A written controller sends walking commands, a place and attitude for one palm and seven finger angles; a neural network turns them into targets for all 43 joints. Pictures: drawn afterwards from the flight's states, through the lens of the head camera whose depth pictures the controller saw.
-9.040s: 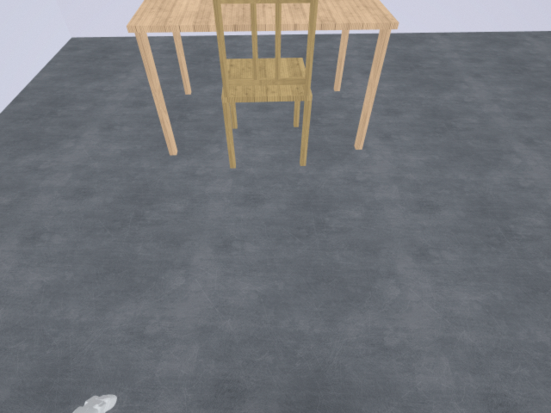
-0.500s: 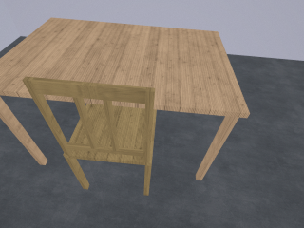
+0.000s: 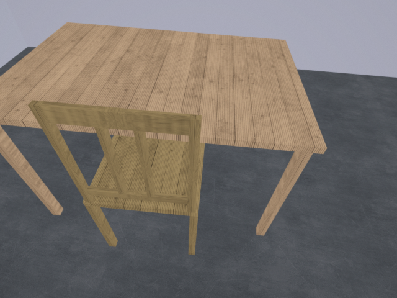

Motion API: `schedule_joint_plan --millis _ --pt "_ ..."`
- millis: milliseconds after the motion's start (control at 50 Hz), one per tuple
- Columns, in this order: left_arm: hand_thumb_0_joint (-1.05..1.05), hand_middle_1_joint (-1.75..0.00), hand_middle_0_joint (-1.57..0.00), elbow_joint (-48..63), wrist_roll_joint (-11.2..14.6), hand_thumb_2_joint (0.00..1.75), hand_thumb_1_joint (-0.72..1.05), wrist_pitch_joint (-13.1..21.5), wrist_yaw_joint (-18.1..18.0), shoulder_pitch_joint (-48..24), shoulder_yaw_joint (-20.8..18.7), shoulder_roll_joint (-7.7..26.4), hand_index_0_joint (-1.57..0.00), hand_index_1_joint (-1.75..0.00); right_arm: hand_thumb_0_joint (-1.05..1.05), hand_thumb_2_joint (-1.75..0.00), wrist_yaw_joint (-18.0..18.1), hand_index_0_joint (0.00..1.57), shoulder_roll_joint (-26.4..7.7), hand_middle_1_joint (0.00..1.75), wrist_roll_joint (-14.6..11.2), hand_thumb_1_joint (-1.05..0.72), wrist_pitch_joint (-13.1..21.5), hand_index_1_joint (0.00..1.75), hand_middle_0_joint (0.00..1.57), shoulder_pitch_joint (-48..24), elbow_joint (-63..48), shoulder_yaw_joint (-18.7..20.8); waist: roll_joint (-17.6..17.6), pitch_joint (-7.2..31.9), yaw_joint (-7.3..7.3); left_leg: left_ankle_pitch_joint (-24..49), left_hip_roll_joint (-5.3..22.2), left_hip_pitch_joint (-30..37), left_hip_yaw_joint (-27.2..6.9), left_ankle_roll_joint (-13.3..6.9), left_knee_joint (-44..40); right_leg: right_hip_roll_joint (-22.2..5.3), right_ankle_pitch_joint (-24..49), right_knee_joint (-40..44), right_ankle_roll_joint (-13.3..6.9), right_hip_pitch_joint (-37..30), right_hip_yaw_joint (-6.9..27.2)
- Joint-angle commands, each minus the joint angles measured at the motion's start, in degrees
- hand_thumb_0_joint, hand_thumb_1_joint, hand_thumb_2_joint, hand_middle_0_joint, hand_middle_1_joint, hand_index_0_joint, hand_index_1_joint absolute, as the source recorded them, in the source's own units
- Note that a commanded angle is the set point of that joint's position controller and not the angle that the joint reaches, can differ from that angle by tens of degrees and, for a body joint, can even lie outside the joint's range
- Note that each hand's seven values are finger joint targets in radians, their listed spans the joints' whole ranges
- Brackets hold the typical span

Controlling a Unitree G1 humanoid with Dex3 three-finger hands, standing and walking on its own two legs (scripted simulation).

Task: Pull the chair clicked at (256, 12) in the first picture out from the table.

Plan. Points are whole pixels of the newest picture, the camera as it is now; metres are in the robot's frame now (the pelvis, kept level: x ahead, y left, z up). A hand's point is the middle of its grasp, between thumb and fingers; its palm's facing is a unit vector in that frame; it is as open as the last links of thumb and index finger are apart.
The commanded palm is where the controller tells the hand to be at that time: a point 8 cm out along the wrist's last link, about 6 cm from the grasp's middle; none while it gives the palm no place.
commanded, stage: look again from close up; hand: left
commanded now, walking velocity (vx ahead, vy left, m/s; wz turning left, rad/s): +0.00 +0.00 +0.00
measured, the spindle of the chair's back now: (113, 163) +0.49 +0.28 -0.10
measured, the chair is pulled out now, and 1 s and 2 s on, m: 0.00 0.00 0.00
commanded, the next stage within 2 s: shuffle to correct the standing spot in 0.14 s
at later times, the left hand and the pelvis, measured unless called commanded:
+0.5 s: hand out of the picture -0.03 +0.16 -0.18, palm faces +0.10 -0.98 -0.17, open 7.4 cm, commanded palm none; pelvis +0.01 +0.01 -0.01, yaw +1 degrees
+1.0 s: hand out of the picture +0.09 +0.24 -0.17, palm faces +0.05 -0.97 -0.25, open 7.4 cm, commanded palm none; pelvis +0.03 +0.07 -0.01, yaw +0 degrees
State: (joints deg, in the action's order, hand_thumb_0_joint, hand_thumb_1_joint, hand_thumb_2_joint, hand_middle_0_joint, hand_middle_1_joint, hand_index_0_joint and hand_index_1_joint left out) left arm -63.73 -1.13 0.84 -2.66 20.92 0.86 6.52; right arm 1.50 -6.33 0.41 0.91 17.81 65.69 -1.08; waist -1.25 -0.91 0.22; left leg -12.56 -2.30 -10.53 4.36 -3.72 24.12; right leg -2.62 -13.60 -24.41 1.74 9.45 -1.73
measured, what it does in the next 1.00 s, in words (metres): lifts its right foot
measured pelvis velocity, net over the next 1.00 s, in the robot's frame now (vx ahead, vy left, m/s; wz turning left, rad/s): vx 0.03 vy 0.07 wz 0.01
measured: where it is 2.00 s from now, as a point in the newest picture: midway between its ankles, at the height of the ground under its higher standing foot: outside the picture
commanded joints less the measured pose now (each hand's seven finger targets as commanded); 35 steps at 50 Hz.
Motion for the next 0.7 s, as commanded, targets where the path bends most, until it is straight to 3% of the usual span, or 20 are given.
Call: schedule_joint_plan --millis 0,240,280,340,400,460,480,520,540,560,580,600,620,640,680 --pt "0.00 -0.30 -0.20 0.6 0.1 0.90 0.90 0.6 0.0 6.0 -0.9 3.8 -0.20 -0.30 0.00 -0.90 0.4 0.20 -5.3 0.30 -0.3 -0.90 0.9 0.30 0.20 3.6 -1.1 1.0 0.9 -4.7 0.19 1.9 7.5 -1.9 -8.4 1.2 -6.9 -3.4 4.0 3.8 -2.9 2.9 3.2" --pt "0.00 -0.30 -0.20 0.6 0.1 0.90 0.90 0.5 0.0 6.0 -1.2 4.0 -0.20 -0.30 0.00 -0.90 0.4 0.20 -5.3 0.30 -0.3 -0.90 0.7 0.30 0.20 4.0 -1.2 1.1 1.2 -6.0 0.43 0.6 7.1 -3.1 -8.4 1.2 -6.9 -3.5 2.5 4.2 -3.2 2.8 3.2" --pt "0.00 -0.30 -0.20 0.9 0.0 0.90 0.90 0.4 -0.1 6.1 -1.7 4.6 -0.20 -0.30 0.00 -0.90 0.3 0.20 -5.7 0.30 -0.1 -0.90 0.2 0.30 0.20 4.0 -1.5 1.2 2.0 -5.3 0.51 -0.5 6.4 -3.7 -7.9 1.4 -5.7 -4.3 1.2 3.5 -3.9 2.9 3.8" --pt "0.00 -0.30 -0.20 1.4 -0.1 0.90 0.90 0.2 -0.2 6.1 -2.6 6.2 -0.20 -0.30 0.00 -0.90 0.1 0.20 -6.0 0.30 0.0 -0.90 -0.6 0.30 0.20 3.4 -2.6 1.5 -0.5 -5.8 0.95 -3.9 5.1 -6.0 -6.6 1.6 -2.8 -6.2 -4.2 4.6 -5.1 3.4 6.0" --pt "0.00 -0.30 -0.20 2.4 0.0 0.90 0.90 0.0 -0.4 6.1 -3.7 8.3 -0.20 -0.30 0.00 -0.90 -0.2 0.20 -5.4 0.30 0.3 -0.90 -1.3 0.30 0.20 2.8 -4.2 1.8 -5.4 -5.7 1.10 -5.1 2.6 -9.4 -3.9 2.6 3.0 -11.1 -7.6 7.2 -7.7 3.3 11.0" --pt "0.00 -0.30 -0.20 3.7 -0.1 0.90 0.90 -0.2 -0.7 5.1 -4.7 9.8 -0.20 -0.30 0.00 -0.90 -0.4 0.20 -5.2 0.30 0.5 -0.90 -1.8 0.30 0.20 2.5 -5.5 2.2 -8.4 -5.3 1.10 -5.6 2.5 -10.0 -2.6 3.2 8.2 -15.4 -6.8 8.4 -9.7 4.5 14.3" --pt "0.00 -0.30 -0.20 4.0 -0.2 0.90 0.90 -0.2 -0.7 4.6 -5.0 9.9 -0.20 -0.30 0.00 -0.90 -0.5 0.20 -5.0 0.30 0.6 -0.90 -1.6 0.30 0.20 2.5 -5.8 2.2 -8.2 -4.8 0.93 -4.9 2.6 -9.1 -2.7 3.2 7.5 -15.6 -3.6 6.9 -9.8 4.9 13.8" --pt "0.00 -0.30 -0.20 4.6 -0.3 0.90 0.90 -0.4 -0.6 3.3 -5.2 9.6 -0.20 -0.30 0.00 -0.90 -0.6 0.20 -5.3 0.30 0.4 -0.90 -1.2 0.30 0.20 3.8 -5.8 2.2 -5.6 -4.2 0.10 -1.7 3.1 -4.7 -3.0 3.0 3.2 -13.0 1.3 1.7 -8.4 6.9 9.6" --pt "0.00 -0.30 -0.20 5.2 -0.4 0.90 0.90 -0.6 -0.5 2.8 -5.1 8.7 -0.20 -0.30 0.00 -0.90 -0.5 0.20 -6.2 0.30 0.4 -0.90 -1.1 0.30 0.20 5.0 -5.6 2.5 -1.4 -4.1 -0.25 1.8 4.4 -2.9 -5.1 2.2 1.4 -9.9 0.4 -2.0 -7.1 8.3 6.3" --pt "0.00 -0.30 -0.20 5.6 -0.5 0.90 0.90 -1.0 -0.5 2.8 -4.9 7.4 -0.20 -0.30 0.00 -0.90 -0.4 0.20 -8.2 0.30 0.6 -0.90 -0.8 0.30 0.20 6.3 -5.5 2.7 6.1 -3.3 -0.56 7.3 8.2 -0.3 -10.1 0.5 -0.8 -5.6 -2.4 -8.4 -5.4 10.5 1.8" --pt "0.00 -0.30 -0.20 6.1 -0.5 0.90 0.90 -1.3 -0.6 2.4 -4.6 6.0 -0.20 -0.30 0.00 -0.90 -0.1 0.20 -9.9 0.30 0.7 -0.90 -0.8 0.30 0.20 8.1 -5.6 3.0 13.4 -2.2 -1.11 12.9 13.0 2.9 -17.1 -2.0 -5.2 -1.2 -10.7 -16.8 -3.4 14.2 -3.4" --pt "0.00 -0.30 -0.20 6.8 -0.7 0.90 0.90 -1.6 -0.8 0.6 -4.2 5.5 -0.20 -0.30 0.00 -0.90 0.3 0.20 -9.6 0.30 0.7 -0.90 -1.1 0.30 0.20 9.1 -5.6 2.9 14.6 -3.3 -1.91 16.9 15.2 5.2 -20.5 -4.5 -8.7 0.3 -19.1 -26.3 -2.8 19.7 -3.1" --pt "0.00 -0.30 -0.20 7.0 -0.7 0.90 0.90 -1.7 -0.9 0.2 -4.3 5.7 -0.20 -0.30 0.00 -0.90 0.6 0.20 -9.3 0.30 0.7 -0.90 -1.1 0.30 0.20 8.7 -6.1 2.6 11.6 -2.8 -1.84 19.7 16.1 6.0 -21.6 -6.0 -8.6 -0.9 -18.9 -33.3 -3.2 22.1 -0.9" --pt "0.00 -0.30 -0.20 7.2 -0.6 0.90 0.90 -1.5 -0.9 -0.4 -4.3 5.8 -0.20 -0.30 0.00 -0.90 0.6 0.20 -8.8 0.30 0.7 -0.90 -1.0 0.30 0.20 7.6 -6.9 2.3 8.3 -3.3 -1.33 21.0 16.6 4.4 -21.6 -8.0 -8.2 -1.6 -18.1 -37.1 -3.4 22.9 0.1" --pt "0.00 -0.30 -0.20 6.8 -0.6 0.90 0.90 -1.5 -0.6 -0.8 -4.6 5.6 -0.20 -0.30 0.00 -0.90 0.4 0.20 -8.6 0.30 1.0 -0.90 -1.0 0.30 0.20 4.5 -8.4 1.8 4.6 -2.7 -0.28 21.8 14.7 2.3 -17.3 -8.8 -8.0 -2.6 -13.9 -39.8 -3.1 21.9 0.1"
